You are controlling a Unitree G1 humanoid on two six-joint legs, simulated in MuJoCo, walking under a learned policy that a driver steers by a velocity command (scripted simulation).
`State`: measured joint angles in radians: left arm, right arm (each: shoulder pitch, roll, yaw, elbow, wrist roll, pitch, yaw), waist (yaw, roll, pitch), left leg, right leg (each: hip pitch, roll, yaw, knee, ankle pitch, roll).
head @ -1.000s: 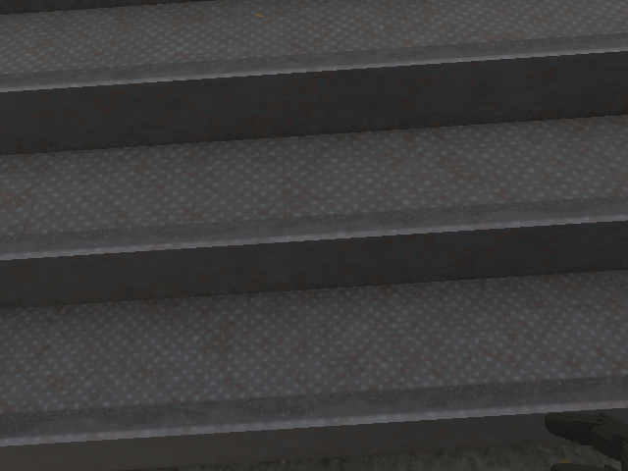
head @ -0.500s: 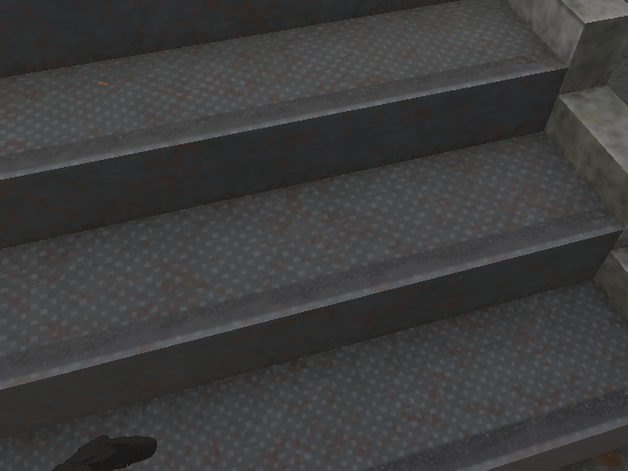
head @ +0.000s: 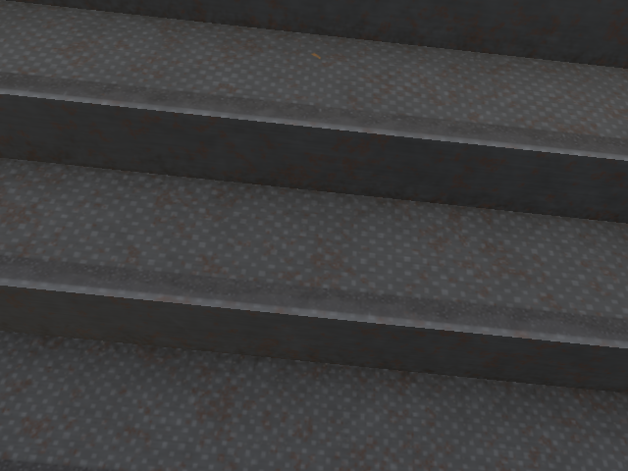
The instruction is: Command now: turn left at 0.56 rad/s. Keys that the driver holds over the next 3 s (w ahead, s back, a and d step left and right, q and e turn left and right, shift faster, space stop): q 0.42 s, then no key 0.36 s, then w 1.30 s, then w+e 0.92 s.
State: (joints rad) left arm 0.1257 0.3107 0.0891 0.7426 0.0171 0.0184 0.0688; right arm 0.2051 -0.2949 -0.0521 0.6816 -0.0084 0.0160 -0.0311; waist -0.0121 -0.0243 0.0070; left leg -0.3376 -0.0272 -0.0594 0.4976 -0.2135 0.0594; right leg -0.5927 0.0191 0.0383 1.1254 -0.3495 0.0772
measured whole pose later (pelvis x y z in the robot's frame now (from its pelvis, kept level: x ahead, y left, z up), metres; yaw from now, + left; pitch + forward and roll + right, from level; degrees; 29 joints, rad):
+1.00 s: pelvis -0.02 +0.01 -0.01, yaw +21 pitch +0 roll +1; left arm 0.25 0.27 0.03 0.79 0.00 -0.05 0.02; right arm 0.20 -0.21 -0.01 0.64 -0.01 0.00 -0.02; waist 0.01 -0.01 -0.03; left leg -0.20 -0.05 -0.02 0.52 -0.32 0.03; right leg -0.25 -0.05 0.01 0.58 -0.34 0.00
